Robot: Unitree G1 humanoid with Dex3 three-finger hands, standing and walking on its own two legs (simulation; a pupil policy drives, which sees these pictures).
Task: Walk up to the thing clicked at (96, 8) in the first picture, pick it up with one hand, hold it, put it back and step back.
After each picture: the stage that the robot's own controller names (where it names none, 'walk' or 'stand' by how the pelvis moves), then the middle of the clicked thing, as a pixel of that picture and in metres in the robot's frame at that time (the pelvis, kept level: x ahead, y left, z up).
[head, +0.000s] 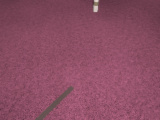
stand; (96, 3) +2.23 -0.25 -0.65
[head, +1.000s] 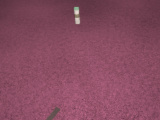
walk; (77, 15) +2.11 +0.16 -0.63
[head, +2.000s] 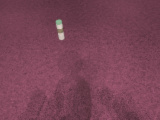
walk; (60, 30) +1.50 +0.32 -0.65
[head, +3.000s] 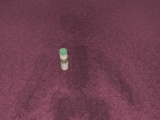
walk; (64, 59) +1.00 +0.21 -0.64
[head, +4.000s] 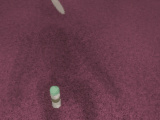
walk; (55, 97) +0.62 +0.16 -0.64
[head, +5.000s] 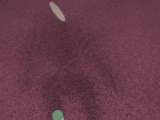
stand; out of the picture +0.43 +0.16 -0.63
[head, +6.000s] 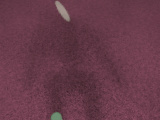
stand; out of the picture +0.41 +0.17 -0.64
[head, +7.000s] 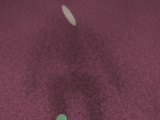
stand; out of the picture +0.42 +0.14 -0.65
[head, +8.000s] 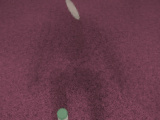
stand; (63, 119) +0.43 +0.13 -0.65
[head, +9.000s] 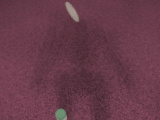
stand; out of the picture +0.44 +0.17 -0.64
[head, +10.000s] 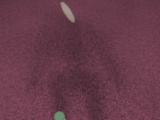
stand; out of the picture +0.42 +0.15 -0.65
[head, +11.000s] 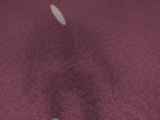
stand; out of the picture +0.38 +0.18 -0.66
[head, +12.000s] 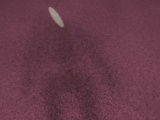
stand; out of the picture +0.38 +0.18 -0.66
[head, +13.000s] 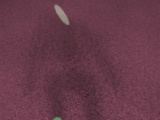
stand; out of the picture +0.39 +0.16 -0.66
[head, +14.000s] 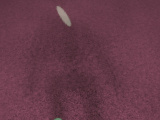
stand; out of the picture +0.39 +0.16 -0.66
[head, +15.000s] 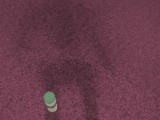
go down; (51, 102) +0.43 +0.16 -0.58
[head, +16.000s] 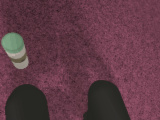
go down; (17, 53) +0.47 +0.22 -0.25
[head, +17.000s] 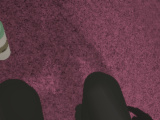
close in; out of the picture +0.46 +0.25 -0.20
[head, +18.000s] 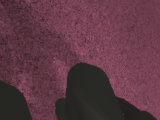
close; out of the picture +0.44 +0.28 -0.16
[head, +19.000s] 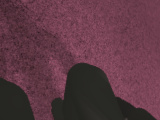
lift; out of the picture +0.42 +0.28 -0.16
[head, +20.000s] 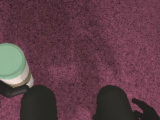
lift; (16, 73) +0.33 +0.21 -0.02
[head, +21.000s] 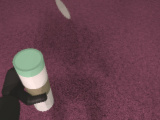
hold; (37, 85) +0.32 +0.14 +0.08
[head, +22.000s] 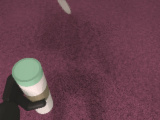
hold; (37, 90) +0.31 +0.15 +0.04
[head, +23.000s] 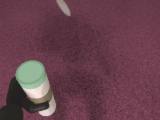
hold; (40, 93) +0.30 +0.14 +0.04
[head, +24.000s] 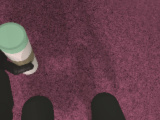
crouch; (21, 54) +0.42 +0.18 -0.04
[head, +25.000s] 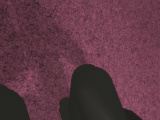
lower; out of the picture +0.43 +0.29 -0.16
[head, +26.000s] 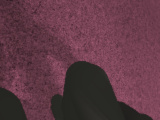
lower; out of the picture +0.44 +0.30 -0.16
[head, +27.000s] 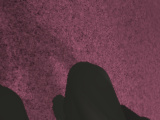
lower; out of the picture +0.44 +0.29 -0.16
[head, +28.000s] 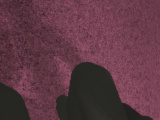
lower; out of the picture +0.42 +0.29 -0.15
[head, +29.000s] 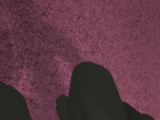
loosen; out of the picture +0.42 +0.27 -0.16
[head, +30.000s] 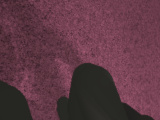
withdraw; out of the picture +0.43 +0.26 -0.17
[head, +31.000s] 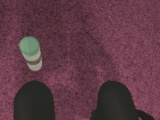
walk; (32, 56) +0.46 +0.21 -0.25
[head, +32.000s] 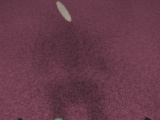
stand; out of the picture +0.38 +0.14 -0.59
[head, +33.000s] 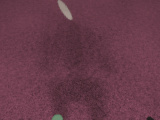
stand; out of the picture +0.40 +0.16 -0.60
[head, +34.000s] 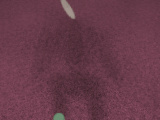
stand; out of the picture +0.39 +0.15 -0.61
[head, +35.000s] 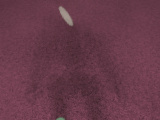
walk; out of the picture +0.40 +0.15 -0.66
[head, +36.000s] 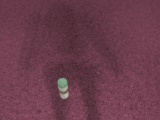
walk; (63, 89) +0.56 +0.13 -0.64
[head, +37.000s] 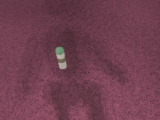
walk; (61, 58) +0.88 +0.21 -0.62
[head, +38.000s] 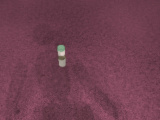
stand; (61, 56) +1.08 +0.17 -0.64
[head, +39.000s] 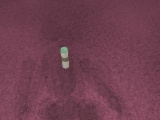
stand; (64, 58) +1.06 +0.16 -0.66
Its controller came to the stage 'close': yes
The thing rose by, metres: 0.68
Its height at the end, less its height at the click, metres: +0.00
